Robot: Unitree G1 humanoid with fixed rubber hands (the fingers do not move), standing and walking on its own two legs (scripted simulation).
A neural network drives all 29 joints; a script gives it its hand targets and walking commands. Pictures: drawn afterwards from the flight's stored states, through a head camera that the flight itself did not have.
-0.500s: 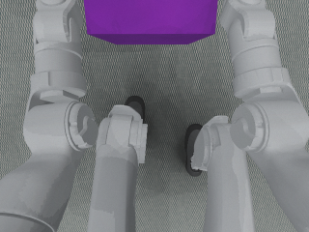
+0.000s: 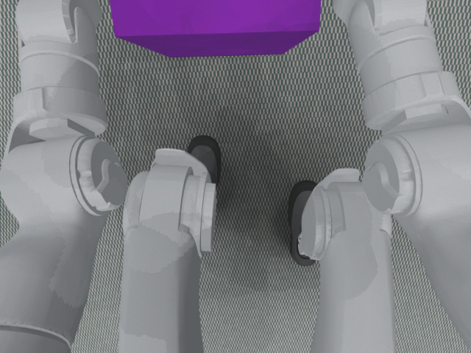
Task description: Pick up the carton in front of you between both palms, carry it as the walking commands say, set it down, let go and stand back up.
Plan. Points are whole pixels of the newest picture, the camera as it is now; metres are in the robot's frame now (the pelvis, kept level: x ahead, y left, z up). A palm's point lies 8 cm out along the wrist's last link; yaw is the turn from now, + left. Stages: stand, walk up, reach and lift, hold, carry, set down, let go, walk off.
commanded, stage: set down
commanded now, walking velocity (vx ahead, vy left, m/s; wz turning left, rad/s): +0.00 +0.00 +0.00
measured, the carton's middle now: out of the picture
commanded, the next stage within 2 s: none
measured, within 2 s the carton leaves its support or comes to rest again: rests again in 0.02 s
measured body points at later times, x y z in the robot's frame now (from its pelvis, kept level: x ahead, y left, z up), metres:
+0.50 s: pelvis -0.01 +0.00 -0.01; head +0.37 +0.06 +0.21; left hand +0.51 +0.30 -0.19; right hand +0.58 -0.01 -0.20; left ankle +0.14 +0.13 -0.35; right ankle +0.08 -0.11 -0.35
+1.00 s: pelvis +0.00 +0.00 -0.01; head +0.39 +0.05 +0.19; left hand +0.52 +0.34 -0.21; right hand +0.60 -0.05 -0.21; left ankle +0.14 +0.14 -0.35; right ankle +0.08 -0.11 -0.35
